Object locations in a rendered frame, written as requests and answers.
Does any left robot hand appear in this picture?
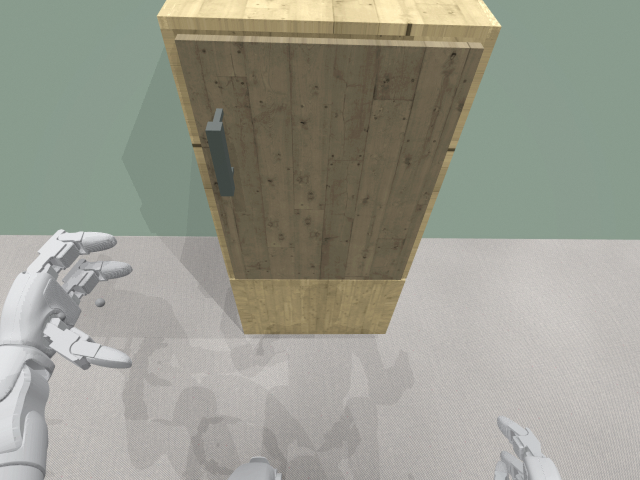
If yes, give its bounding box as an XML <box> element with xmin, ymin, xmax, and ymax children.
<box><xmin>0</xmin><ymin>229</ymin><xmax>133</xmax><ymax>370</ymax></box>

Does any robot left shin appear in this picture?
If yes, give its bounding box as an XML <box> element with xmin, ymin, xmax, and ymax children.
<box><xmin>249</xmin><ymin>457</ymin><xmax>270</xmax><ymax>465</ymax></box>

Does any robot left forearm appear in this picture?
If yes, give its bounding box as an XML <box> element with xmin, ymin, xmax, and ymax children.
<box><xmin>0</xmin><ymin>344</ymin><xmax>55</xmax><ymax>480</ymax></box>

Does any cupboard door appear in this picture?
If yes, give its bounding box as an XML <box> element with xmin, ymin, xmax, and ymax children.
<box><xmin>175</xmin><ymin>34</ymin><xmax>484</xmax><ymax>280</ymax></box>

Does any right robot hand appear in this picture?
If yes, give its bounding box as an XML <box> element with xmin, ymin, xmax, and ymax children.
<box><xmin>494</xmin><ymin>416</ymin><xmax>562</xmax><ymax>480</ymax></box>

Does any handle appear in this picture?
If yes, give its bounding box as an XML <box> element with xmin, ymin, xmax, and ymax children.
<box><xmin>205</xmin><ymin>108</ymin><xmax>235</xmax><ymax>196</ymax></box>

